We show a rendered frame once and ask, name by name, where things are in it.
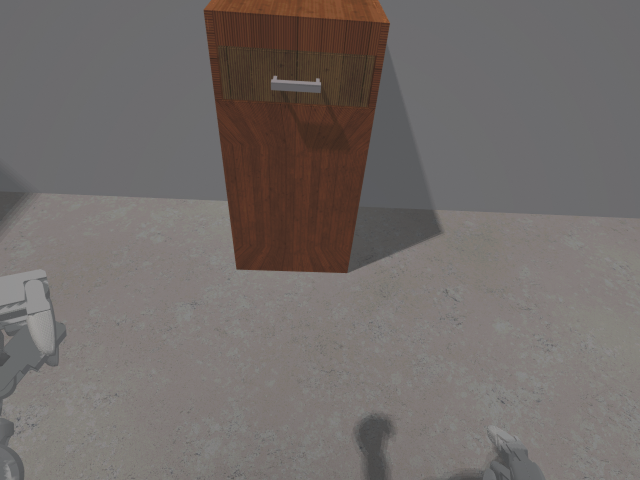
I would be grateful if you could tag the right robot hand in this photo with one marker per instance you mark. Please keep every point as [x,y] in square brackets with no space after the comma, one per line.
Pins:
[515,455]

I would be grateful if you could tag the cabinet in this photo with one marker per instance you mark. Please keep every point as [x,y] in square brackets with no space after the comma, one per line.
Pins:
[294,171]

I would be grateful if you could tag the left robot hand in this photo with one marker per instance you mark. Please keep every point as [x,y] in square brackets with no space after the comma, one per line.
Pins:
[27,314]

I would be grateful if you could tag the drawer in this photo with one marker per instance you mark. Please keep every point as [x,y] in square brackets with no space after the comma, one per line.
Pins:
[246,74]

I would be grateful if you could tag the handle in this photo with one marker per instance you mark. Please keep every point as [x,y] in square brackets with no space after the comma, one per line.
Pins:
[296,86]

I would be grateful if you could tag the robot left forearm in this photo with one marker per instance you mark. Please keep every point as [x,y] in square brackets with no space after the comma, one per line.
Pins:
[11,465]

